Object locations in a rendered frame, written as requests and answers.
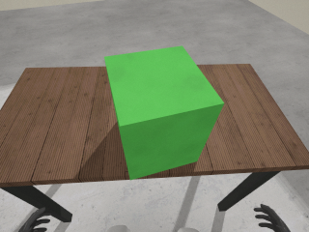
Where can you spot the carton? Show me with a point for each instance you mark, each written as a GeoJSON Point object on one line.
{"type": "Point", "coordinates": [165, 108]}

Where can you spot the right robot hand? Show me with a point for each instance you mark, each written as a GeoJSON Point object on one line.
{"type": "Point", "coordinates": [277, 224]}

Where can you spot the table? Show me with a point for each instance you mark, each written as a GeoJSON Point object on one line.
{"type": "Point", "coordinates": [59, 126]}

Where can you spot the left robot hand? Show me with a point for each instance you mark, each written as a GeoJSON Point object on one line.
{"type": "Point", "coordinates": [34, 221]}

